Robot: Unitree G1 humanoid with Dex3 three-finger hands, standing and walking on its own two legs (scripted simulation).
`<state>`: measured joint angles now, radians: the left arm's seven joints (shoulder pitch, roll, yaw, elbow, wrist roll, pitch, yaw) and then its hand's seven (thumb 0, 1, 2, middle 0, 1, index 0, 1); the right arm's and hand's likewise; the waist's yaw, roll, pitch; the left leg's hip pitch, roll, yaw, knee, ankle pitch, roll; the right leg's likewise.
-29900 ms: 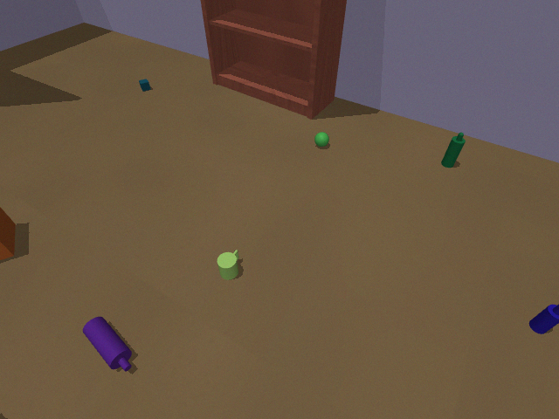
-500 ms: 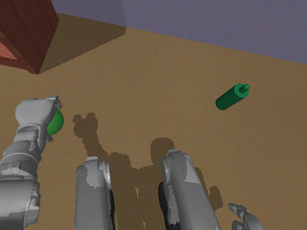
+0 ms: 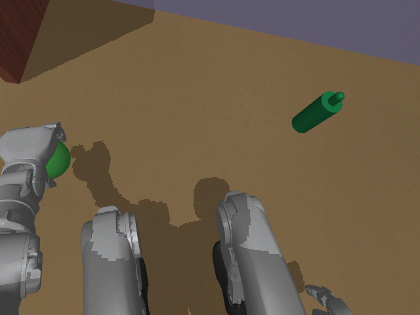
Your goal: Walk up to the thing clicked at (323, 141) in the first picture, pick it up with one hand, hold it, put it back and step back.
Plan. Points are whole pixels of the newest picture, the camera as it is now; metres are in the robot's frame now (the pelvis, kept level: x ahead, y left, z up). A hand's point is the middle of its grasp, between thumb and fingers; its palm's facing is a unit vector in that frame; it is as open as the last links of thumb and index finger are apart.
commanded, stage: crouch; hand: left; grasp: from above
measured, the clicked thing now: (46, 158) +0.44 +0.29 -0.19
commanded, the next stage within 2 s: lower in 0.30 s
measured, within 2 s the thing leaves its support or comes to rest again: neither
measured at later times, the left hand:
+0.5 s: hand (49, 163) +0.43 +0.29 -0.21, palm faces -0.46 -0.07 -0.89, open 10.9 cm
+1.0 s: hand (62, 168) +0.44 +0.29 -0.27, palm faces -0.47 -0.08 -0.88, open 11.0 cm
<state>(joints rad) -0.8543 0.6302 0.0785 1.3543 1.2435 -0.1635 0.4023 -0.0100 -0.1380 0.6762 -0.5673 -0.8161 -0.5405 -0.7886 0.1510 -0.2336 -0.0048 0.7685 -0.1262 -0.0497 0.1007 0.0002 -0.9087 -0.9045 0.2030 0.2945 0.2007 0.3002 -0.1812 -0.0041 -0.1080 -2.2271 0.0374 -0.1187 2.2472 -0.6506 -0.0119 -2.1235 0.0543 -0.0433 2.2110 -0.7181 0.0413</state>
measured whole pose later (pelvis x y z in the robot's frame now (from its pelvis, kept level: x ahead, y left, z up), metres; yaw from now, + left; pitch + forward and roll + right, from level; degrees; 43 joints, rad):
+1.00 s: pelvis +0.00 +0.00 -0.07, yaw -3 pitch +32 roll -8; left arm -0.91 0.76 0.14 1.54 1.27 -0.20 0.51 -0.01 -0.16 0.75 -0.53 -0.86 -0.51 -0.83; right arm 0.09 -0.26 0.11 0.77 -0.20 -0.10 0.14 0.00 -0.91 -0.90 0.20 0.29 0.20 0.30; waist -0.24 -0.06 0.02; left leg -2.37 0.03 -0.20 2.47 -0.67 -0.04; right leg -2.26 0.08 -0.10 2.41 -0.72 0.05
